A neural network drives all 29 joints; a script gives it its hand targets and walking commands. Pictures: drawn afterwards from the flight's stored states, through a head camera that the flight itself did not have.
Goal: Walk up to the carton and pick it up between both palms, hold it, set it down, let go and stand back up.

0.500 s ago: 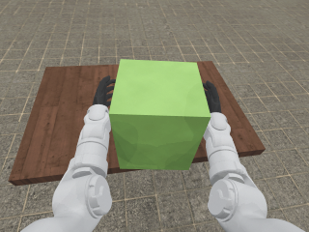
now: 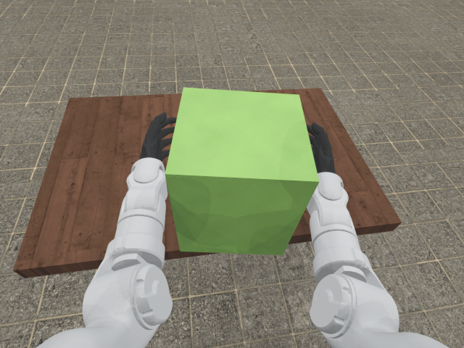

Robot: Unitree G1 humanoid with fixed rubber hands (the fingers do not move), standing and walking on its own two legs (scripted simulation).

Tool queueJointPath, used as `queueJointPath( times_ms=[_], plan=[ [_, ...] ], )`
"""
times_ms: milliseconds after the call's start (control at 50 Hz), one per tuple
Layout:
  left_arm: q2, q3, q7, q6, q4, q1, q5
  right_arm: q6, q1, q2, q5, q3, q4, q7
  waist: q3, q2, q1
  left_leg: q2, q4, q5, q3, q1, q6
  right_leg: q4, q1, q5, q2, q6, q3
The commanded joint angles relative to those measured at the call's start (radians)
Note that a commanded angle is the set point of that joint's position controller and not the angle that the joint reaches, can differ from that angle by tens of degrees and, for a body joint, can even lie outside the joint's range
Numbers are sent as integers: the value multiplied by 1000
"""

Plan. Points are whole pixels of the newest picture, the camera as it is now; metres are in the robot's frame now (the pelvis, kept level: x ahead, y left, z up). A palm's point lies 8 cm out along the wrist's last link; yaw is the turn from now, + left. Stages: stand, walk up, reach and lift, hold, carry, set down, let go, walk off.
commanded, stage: set down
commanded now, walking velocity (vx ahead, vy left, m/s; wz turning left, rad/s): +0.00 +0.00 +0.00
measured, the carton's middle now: (236, 177) +0.40 -0.01 +0.05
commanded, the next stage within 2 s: none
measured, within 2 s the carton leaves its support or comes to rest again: neither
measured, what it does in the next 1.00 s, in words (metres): stands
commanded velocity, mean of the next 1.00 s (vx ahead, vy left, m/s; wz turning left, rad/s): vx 0.00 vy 0.00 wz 0.00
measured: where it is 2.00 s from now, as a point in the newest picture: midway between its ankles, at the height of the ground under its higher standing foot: outside the picture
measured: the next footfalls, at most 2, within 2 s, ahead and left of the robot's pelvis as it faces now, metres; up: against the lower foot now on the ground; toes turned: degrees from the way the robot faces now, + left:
none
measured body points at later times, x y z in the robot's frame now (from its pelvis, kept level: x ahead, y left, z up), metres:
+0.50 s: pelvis +0.00 +0.00 +0.00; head +0.03 +0.02 +0.45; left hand +0.42 +0.14 +0.09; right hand +0.40 -0.16 +0.10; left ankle -0.01 +0.11 -0.75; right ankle -0.02 -0.12 -0.75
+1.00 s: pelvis -0.01 +0.00 -0.02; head +0.03 +0.02 +0.43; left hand +0.45 +0.15 +0.07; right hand +0.44 -0.17 +0.08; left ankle -0.01 +0.12 -0.75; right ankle -0.02 -0.12 -0.75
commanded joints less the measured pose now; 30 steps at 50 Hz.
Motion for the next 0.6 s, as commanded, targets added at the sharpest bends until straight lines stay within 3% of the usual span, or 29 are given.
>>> queueJointPath(
  times_ms=[0, 140, 220, 340, 580],
  plan=[
    [-419, -246, -94, -25, -27, -440, 9, -62, -491, 415, -27, 295, -58, 113, -412, 35, -4, -17, 3, 239, 97, 133, -34, 41, 186, 392, 28, 63, -97],
    [-397, -203, -103, -19, -8, -395, 36, -53, -458, 417, -37, 282, -49, 115, -346, 14, 4, -15, -16, 181, 96, 101, -17, 34, 195, 360, 23, 67, -89],
    [-418, -224, -100, -25, -20, -402, 22, -65, -468, 418, -48, 280, -68, 115, -375, 23, -4, -11, 8, 248, 93, 146, -31, 41, 147, 371, 33, 65, -106],
    [-403, -208, -97, -26, -25, -381, 38, -63, -434, 395, -48, 258, -46, 117, -330, 28, -2, -10, 9, 240, 92, 151, -31, 28, 132, 345, 34, 64, -102],
    [-245, -147, -73, -39, -21, -359, 46, -38, -361, 267, -44, 221, -32, 91, -280, 7, 7, -16, -14, 181, 101, 127, -13, 26, 135, 316, 30, 74, -89]
  ],
)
